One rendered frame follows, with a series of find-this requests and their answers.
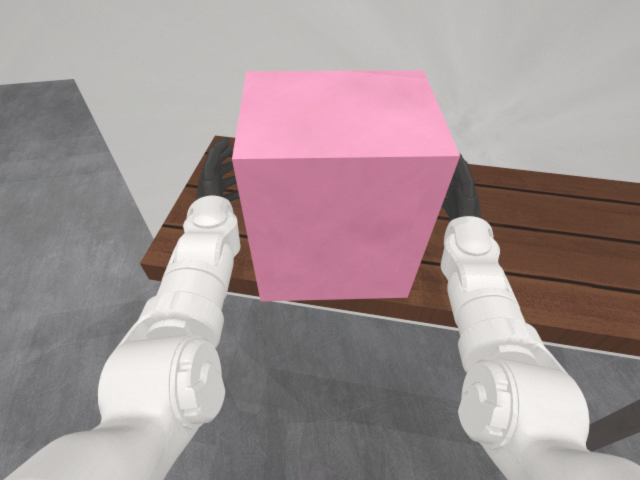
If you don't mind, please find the left robot forearm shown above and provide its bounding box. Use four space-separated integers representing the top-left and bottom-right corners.
98 196 240 414

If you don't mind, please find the robot left hand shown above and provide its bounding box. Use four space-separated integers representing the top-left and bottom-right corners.
196 137 240 202

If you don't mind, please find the table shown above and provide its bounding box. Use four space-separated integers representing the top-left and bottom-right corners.
140 136 640 452

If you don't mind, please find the robot right hand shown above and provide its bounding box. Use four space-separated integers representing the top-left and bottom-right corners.
441 154 481 223

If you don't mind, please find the robot left upper arm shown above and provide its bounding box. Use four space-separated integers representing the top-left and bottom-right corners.
4 334 225 480

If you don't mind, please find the robot right upper arm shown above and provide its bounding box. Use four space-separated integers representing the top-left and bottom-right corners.
458 357 640 480

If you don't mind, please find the carton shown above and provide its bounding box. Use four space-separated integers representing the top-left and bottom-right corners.
232 70 460 301

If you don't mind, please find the right robot forearm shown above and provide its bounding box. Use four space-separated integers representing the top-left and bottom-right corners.
441 216 589 441

